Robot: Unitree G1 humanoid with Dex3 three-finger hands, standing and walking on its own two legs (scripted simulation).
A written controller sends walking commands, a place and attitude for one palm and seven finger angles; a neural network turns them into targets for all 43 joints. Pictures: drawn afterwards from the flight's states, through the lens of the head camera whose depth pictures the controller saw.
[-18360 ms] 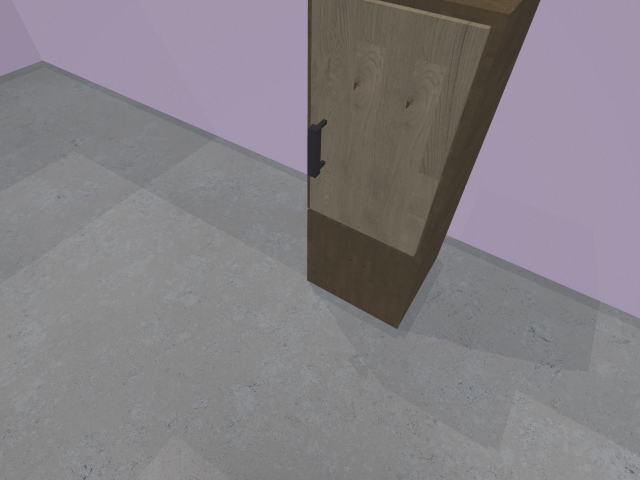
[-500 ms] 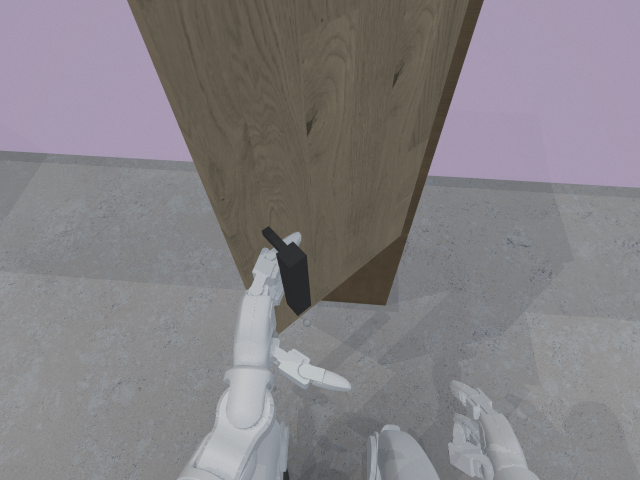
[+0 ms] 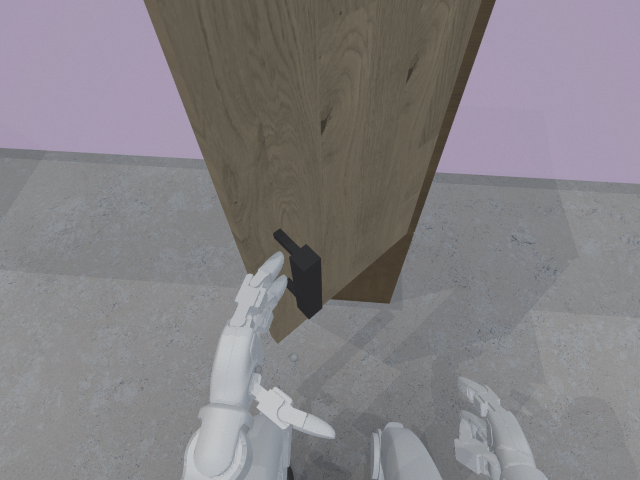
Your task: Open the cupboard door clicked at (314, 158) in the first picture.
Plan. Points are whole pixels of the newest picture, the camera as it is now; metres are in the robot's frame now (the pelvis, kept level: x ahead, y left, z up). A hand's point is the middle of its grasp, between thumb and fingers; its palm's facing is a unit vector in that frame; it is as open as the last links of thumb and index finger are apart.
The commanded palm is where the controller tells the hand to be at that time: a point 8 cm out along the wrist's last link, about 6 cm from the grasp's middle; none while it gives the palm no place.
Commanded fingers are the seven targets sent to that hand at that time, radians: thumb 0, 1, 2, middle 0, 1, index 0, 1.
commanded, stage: slide the hand sideways off the handle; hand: left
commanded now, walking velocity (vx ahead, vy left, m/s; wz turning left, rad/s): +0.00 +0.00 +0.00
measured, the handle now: (296, 274) +0.36 +0.05 +0.03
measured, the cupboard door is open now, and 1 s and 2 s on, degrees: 47 47 47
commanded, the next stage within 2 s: draw the hand back to the body in 0.58 s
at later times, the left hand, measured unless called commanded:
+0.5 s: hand (253, 396) +0.21 +0.08 +0.04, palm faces -0.08 -1.00 -0.02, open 16.3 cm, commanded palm +0.19 +0.15 +0.03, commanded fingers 0.00 -0.50 0.30 -0.15 -0.30 -0.15 -0.30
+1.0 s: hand (191, 395) +0.20 +0.12 +0.10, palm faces -0.07 -1.00 -0.06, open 16.3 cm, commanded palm +0.17 +0.19 +0.11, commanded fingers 0.00 -0.50 0.30 -0.15 -0.30 -0.15 -0.30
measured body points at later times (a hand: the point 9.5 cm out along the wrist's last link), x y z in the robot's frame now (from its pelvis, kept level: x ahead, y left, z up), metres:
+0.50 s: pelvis +0.00 -0.01 -0.01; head +0.09 -0.02 +0.43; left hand +0.21 +0.14 +0.04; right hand +0.20 -0.23 -0.10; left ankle +0.04 +0.12 -0.61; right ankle +0.01 -0.11 -0.61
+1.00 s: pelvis +0.01 +0.00 +0.03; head +0.06 -0.01 +0.47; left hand +0.20 +0.18 +0.11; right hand +0.19 -0.22 -0.05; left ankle +0.04 +0.12 -0.61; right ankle +0.01 -0.11 -0.61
